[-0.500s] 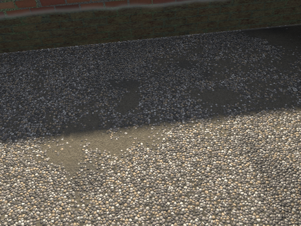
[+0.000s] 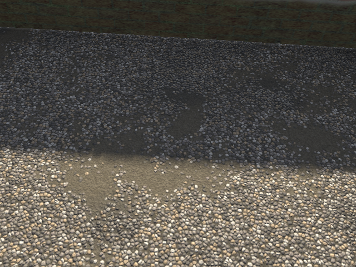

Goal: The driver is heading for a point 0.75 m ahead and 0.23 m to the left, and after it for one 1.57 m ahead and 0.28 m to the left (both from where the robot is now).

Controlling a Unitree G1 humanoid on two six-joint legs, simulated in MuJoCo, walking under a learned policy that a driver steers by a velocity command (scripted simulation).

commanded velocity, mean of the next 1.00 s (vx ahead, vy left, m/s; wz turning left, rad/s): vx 0.50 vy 0.00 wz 0.27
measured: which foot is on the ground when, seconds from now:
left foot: down 0.00-0.50, up 0.52-0.92, down 0.94-1.00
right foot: up 0.00-0.48, down 0.50-0.94, up 0.96-1.00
